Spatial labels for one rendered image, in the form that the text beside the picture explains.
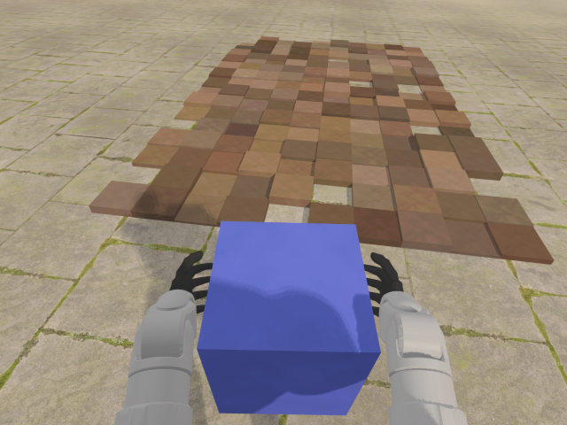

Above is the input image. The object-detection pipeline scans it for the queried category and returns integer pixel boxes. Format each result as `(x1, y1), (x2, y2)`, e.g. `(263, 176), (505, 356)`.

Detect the right robot forearm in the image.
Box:
(379, 291), (468, 425)

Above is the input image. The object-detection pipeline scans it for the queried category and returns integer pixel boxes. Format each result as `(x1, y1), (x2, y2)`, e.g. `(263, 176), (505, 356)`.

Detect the robot right hand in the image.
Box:
(363, 252), (404, 317)

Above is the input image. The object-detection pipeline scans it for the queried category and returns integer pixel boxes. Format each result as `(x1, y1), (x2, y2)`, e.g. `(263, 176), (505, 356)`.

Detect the robot left hand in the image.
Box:
(170, 251), (213, 313)

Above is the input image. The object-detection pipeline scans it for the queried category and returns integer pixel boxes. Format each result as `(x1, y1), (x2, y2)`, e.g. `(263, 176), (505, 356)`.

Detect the carton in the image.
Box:
(197, 221), (381, 415)

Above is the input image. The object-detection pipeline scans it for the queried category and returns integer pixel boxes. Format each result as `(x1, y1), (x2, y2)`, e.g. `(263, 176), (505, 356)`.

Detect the left robot forearm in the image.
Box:
(114, 290), (197, 425)

